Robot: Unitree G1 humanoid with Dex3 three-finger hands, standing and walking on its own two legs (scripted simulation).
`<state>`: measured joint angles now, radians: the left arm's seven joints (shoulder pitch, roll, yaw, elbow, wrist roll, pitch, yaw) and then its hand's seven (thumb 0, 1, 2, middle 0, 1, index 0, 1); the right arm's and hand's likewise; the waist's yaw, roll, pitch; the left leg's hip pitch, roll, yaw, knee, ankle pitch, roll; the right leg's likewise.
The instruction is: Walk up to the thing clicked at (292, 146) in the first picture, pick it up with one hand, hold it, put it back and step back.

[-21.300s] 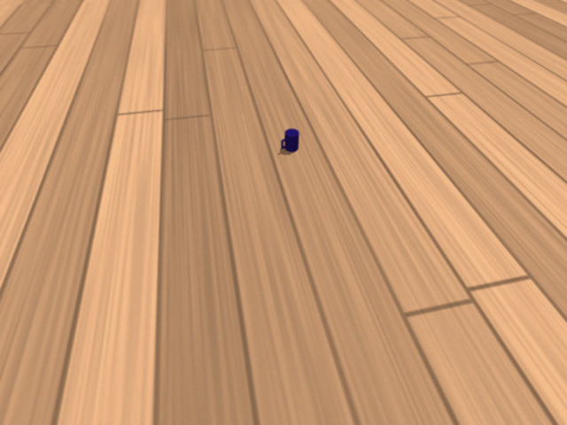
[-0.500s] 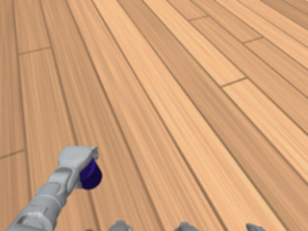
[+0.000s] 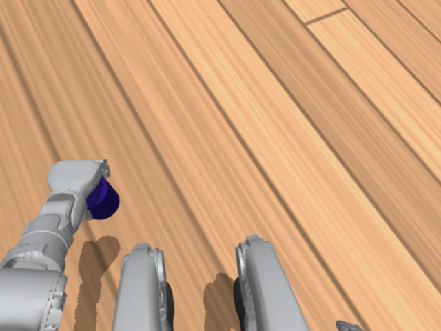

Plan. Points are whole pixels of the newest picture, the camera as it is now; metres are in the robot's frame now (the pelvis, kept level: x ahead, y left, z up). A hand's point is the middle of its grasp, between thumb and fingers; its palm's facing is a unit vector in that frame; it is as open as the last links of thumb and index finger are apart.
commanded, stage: crouch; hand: left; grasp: from above
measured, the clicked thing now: (88, 202) +0.40 +0.25 -0.20
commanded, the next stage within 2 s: lower in 0.88 s
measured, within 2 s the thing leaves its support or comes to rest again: rests again in 1.78 s
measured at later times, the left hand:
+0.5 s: hand (99, 196) +0.43 +0.25 -0.27, palm faces -0.46 -0.01 -0.89, open 10.5 cm
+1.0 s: hand (105, 199) +0.44 +0.25 -0.32, palm faces -0.46 -0.01 -0.89, open 10.5 cm
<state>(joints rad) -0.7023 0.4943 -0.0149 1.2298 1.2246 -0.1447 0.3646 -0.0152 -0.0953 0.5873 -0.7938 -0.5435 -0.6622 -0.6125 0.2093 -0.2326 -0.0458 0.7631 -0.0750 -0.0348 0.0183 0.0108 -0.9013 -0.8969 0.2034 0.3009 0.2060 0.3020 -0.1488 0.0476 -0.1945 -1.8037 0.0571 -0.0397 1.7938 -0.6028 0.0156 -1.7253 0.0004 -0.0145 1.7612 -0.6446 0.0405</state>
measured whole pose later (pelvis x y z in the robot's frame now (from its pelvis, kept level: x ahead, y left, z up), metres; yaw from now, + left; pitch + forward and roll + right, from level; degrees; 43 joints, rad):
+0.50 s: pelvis -0.01 -0.01 -0.10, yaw -3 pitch +37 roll -6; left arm -0.83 0.61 0.05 1.29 1.26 -0.18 0.37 -0.02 -0.10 0.59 -0.79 -0.54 -0.66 -0.61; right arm 0.16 -0.25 -0.03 0.76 -0.12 -0.07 0.10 0.01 -0.92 -0.90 0.20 0.30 0.20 0.30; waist -0.17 0.01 -0.13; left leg -2.11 0.07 -0.10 2.12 -0.66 0.00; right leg -2.02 0.02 -0.05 2.08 -0.70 0.03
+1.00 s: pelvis -0.02 -0.01 -0.15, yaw -4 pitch +35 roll -6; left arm -0.89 0.66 0.08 1.37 1.27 -0.20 0.39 -0.02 -0.09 0.58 -0.79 -0.54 -0.66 -0.61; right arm 0.15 -0.26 0.00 0.78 -0.13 -0.06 0.12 0.01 -0.92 -0.91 0.20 0.30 0.20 0.30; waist -0.19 0.00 -0.08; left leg -2.25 0.07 -0.12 2.28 -0.65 0.00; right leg -2.16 0.04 -0.05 2.23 -0.69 0.04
